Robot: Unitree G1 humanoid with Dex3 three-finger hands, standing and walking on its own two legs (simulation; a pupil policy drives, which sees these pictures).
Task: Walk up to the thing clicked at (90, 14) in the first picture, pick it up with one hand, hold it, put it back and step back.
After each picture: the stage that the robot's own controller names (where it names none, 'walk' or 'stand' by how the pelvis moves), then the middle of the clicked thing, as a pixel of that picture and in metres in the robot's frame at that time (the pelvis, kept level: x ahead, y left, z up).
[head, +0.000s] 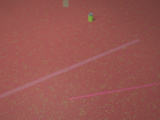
stand; (90, 17) +2.09 -0.05 -0.72
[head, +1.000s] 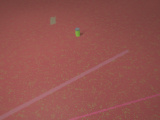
walk; (77, 32) +1.93 +0.29 -0.69
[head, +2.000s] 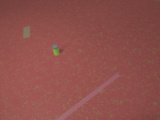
walk; (55, 50) +1.33 +0.50 -0.72
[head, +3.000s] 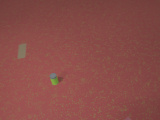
walk; (54, 79) +0.92 +0.40 -0.72
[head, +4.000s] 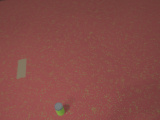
walk; (59, 109) +0.58 +0.29 -0.71
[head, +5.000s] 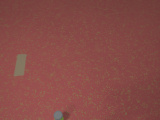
stand; (58, 117) +0.45 +0.22 -0.70
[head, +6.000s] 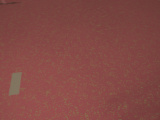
stand; out of the picture +0.40 +0.23 -0.72
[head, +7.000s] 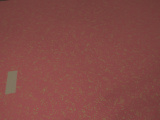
stand; out of the picture +0.40 +0.24 -0.73
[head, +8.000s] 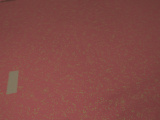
stand; out of the picture +0.40 +0.24 -0.73
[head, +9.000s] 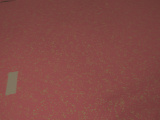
stand; out of the picture +0.40 +0.24 -0.73
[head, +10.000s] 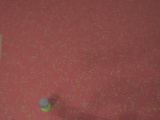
go down; (44, 104) +0.43 +0.24 -0.61
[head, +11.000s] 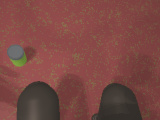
go down; (17, 56) +0.46 +0.29 -0.30
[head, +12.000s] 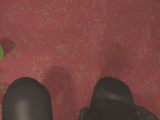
close in; out of the picture +0.45 +0.32 -0.27
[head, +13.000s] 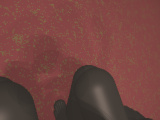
close; out of the picture +0.43 +0.34 -0.22
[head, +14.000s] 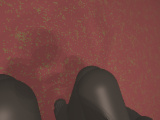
lift; out of the picture +0.41 +0.33 -0.22
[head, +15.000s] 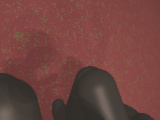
lift; out of the picture +0.40 +0.31 -0.23
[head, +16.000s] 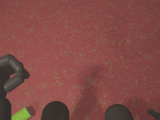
lift; (19, 117) +0.25 +0.38 -0.48
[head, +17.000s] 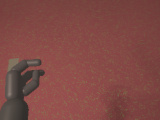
close; out of the picture +0.25 +0.38 -0.69
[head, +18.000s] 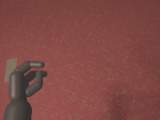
stand; out of the picture +0.28 +0.41 -0.70
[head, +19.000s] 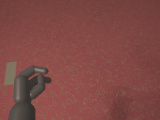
crouch; out of the picture +0.30 +0.42 -0.70
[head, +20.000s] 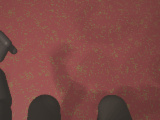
crouch; out of the picture +0.36 +0.47 -0.43
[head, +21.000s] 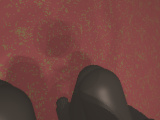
lower; out of the picture +0.31 +0.56 -0.25
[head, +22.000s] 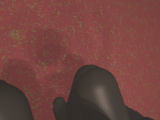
lower; out of the picture +0.32 +0.60 -0.24
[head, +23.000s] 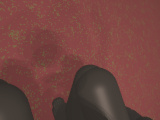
lower; out of the picture +0.34 +0.63 -0.25
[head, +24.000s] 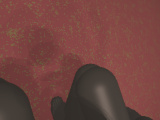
lower; out of the picture +0.36 +0.65 -0.25
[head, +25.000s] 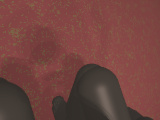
loosen; out of the picture +0.37 +0.67 -0.25
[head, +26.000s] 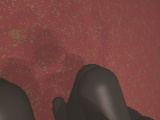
withdraw; out of the picture +0.38 +0.68 -0.25
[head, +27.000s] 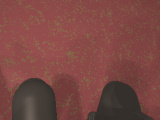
stand; out of the picture +0.46 +0.66 -0.31
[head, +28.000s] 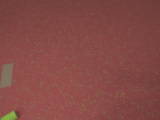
stand; (8, 118) +0.50 +0.56 -0.67
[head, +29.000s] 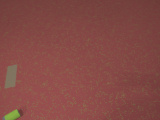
stand; (11, 116) +0.53 +0.58 -0.69
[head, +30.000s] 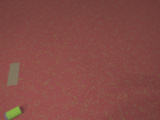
stand; (13, 113) +0.53 +0.59 -0.70
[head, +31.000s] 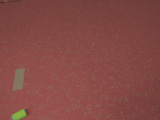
walk; (18, 115) +0.55 +0.59 -0.75
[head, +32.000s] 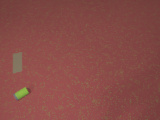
walk; (21, 93) +0.65 +0.64 -0.73
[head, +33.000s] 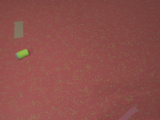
walk; (21, 54) +1.01 +0.59 -0.72
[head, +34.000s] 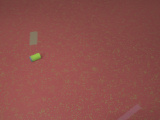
stand; (35, 57) +1.17 +0.62 -0.73
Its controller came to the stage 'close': yes
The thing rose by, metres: 0.08
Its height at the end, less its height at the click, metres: -0.02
